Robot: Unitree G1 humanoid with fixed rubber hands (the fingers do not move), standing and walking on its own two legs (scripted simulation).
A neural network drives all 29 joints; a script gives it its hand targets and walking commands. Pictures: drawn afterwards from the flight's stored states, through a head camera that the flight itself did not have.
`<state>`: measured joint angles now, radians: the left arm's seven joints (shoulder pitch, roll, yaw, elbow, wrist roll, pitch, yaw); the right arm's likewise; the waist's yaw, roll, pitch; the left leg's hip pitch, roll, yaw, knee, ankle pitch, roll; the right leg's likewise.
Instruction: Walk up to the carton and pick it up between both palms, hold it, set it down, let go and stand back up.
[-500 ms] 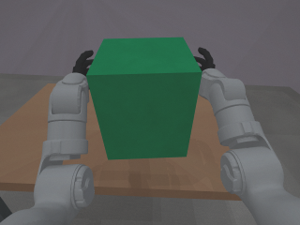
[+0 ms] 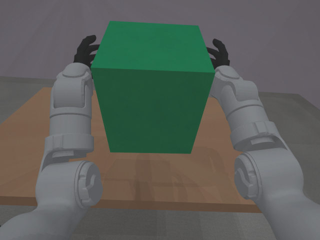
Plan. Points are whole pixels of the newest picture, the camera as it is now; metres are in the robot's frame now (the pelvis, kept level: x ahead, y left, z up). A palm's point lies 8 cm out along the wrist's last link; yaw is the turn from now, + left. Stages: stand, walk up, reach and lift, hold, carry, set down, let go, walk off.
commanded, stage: set down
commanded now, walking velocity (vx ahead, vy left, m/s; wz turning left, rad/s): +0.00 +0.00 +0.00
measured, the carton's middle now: (152, 91) +0.41 +0.00 +0.26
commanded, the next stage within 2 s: none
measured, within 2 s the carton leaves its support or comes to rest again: neither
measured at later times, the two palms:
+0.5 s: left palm (90, 96) +0.40 +0.16 +0.24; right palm (208, 95) +0.41 -0.14 +0.25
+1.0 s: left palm (92, 104) +0.41 +0.16 +0.22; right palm (204, 101) +0.43 -0.14 +0.22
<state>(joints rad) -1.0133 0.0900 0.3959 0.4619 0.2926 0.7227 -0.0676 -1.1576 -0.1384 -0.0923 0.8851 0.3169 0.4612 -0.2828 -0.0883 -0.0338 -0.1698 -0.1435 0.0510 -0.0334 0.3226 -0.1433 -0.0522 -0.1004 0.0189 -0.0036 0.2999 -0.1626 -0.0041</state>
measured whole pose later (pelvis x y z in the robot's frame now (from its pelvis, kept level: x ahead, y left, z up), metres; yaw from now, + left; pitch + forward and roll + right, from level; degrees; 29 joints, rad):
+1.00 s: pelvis +0.02 +0.00 +0.00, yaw +0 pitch -2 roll +0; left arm -0.82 -0.04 0.40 0.40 0.30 0.58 0.05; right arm -1.05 -0.12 -0.10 1.08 0.26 0.15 -0.14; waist -0.05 -0.04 -0.06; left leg -0.12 0.05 -0.03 0.32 -0.17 -0.05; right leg -0.07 0.02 0.00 0.29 -0.19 0.00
